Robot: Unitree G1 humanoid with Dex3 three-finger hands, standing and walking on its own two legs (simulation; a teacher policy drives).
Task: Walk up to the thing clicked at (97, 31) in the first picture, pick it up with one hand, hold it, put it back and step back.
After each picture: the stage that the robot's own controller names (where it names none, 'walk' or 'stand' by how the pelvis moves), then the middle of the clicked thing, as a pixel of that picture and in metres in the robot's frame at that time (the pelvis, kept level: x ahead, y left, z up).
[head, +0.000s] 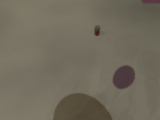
stand; (97, 30) +1.63 -0.16 -0.72
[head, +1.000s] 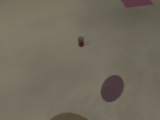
walk; (80, 41) +1.50 +0.16 -0.70
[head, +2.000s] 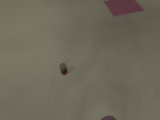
walk; (63, 69) +0.99 +0.30 -0.71
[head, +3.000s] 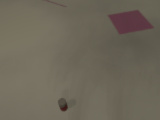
walk; (63, 104) +0.62 +0.25 -0.72
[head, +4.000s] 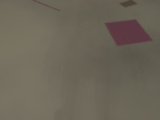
stand; out of the picture +0.41 +0.21 -0.71
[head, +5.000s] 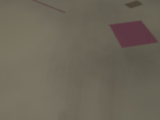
walk; out of the picture +0.39 +0.20 -0.72
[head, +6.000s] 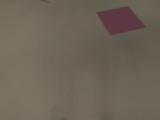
stand; out of the picture +0.38 +0.23 -0.70
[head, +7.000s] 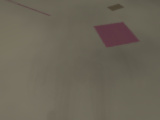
stand; out of the picture +0.43 +0.24 -0.71
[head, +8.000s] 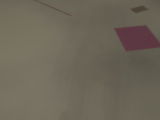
stand; out of the picture +0.42 +0.20 -0.72
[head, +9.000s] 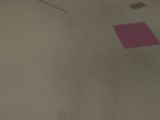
stand; out of the picture +0.41 +0.20 -0.72
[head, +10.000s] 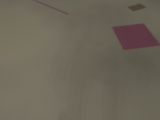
stand; out of the picture +0.41 +0.20 -0.73
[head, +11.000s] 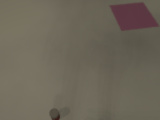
go down; (54, 115) +0.42 +0.20 -0.70
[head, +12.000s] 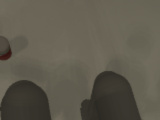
go down; (1, 49) +0.49 +0.24 -0.28
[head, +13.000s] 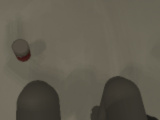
close in; (22, 51) +0.49 +0.23 -0.29
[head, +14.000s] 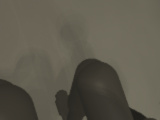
close in; out of the picture +0.47 +0.27 -0.22
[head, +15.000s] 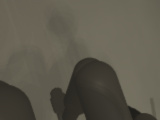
close; out of the picture +0.46 +0.28 -0.23
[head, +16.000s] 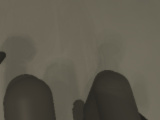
lift; out of the picture +0.40 +0.27 -0.17
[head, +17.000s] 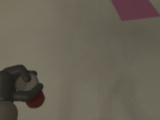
lift; (31, 91) +0.32 +0.19 -0.01
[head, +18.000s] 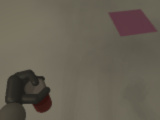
hold; (39, 96) +0.32 +0.17 -0.02
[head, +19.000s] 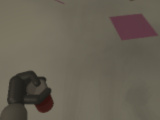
hold; (41, 96) +0.32 +0.17 -0.02
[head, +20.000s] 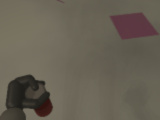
crouch; (40, 100) +0.31 +0.17 -0.03
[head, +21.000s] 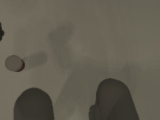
crouch; (15, 64) +0.46 +0.23 -0.30
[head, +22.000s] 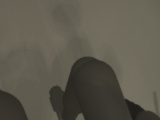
lower; out of the picture +0.52 +0.37 -0.26
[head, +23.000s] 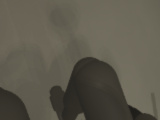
lower; out of the picture +0.53 +0.36 -0.26
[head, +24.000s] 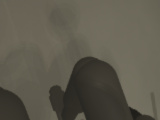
lower; out of the picture +0.54 +0.35 -0.26
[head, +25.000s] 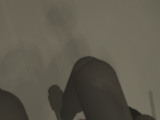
lower; out of the picture +0.55 +0.34 -0.26
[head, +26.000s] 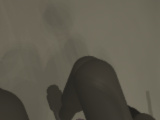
loosen; out of the picture +0.55 +0.34 -0.26
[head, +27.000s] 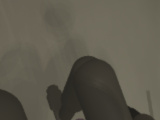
withdraw; out of the picture +0.56 +0.33 -0.26
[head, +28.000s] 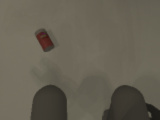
walk; (44, 40) +0.61 +0.22 -0.39
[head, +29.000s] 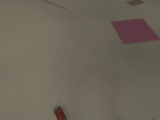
stand; (59, 114) +0.53 +0.18 -0.68
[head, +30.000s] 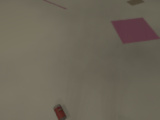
stand; (59, 112) +0.55 +0.19 -0.69
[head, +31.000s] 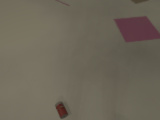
stand; (61, 109) +0.54 +0.19 -0.70
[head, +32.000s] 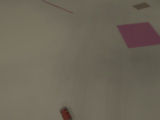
stand; (65, 114) +0.55 +0.18 -0.75
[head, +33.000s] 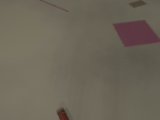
stand; (62, 116) +0.52 +0.20 -0.75
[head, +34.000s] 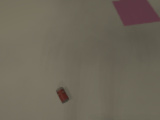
walk; (62, 95) +0.56 +0.17 -0.73
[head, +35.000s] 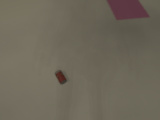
walk; (60, 77) +0.75 +0.15 -0.73
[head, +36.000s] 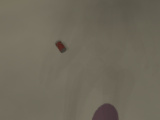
walk; (60, 46) +1.06 +0.27 -0.71
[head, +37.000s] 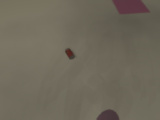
stand; (69, 53) +1.16 +0.17 -0.73
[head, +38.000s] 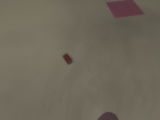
stand; (67, 58) +1.16 +0.18 -0.75
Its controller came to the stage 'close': yes
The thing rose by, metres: 0.68
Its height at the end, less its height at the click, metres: -0.02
